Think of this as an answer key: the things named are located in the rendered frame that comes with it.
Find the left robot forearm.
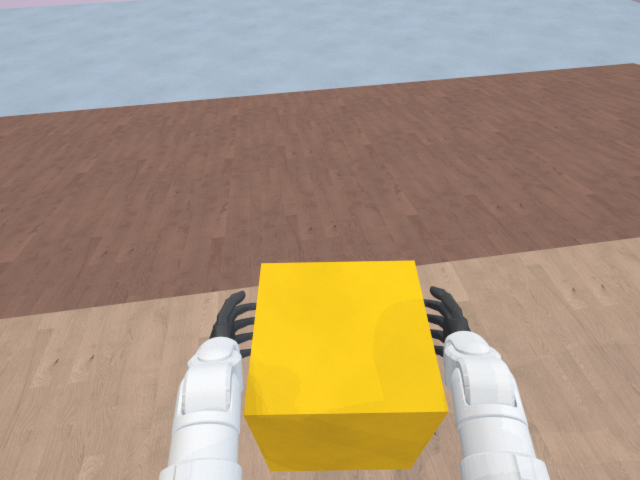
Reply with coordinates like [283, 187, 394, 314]
[159, 337, 243, 480]

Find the left robot hand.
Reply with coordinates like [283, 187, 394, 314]
[209, 291, 257, 358]

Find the right robot forearm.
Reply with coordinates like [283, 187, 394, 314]
[443, 331, 550, 480]

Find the carton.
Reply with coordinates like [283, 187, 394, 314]
[244, 260, 449, 472]

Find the right robot hand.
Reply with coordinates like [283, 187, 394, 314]
[423, 286, 471, 357]

